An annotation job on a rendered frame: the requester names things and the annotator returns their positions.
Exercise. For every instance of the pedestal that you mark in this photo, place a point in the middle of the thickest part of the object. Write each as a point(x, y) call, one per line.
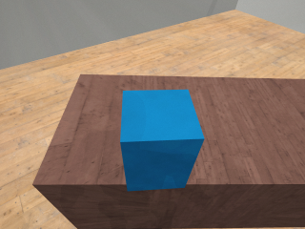
point(249, 172)

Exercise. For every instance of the carton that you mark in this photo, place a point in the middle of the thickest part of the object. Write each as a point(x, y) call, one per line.
point(160, 138)

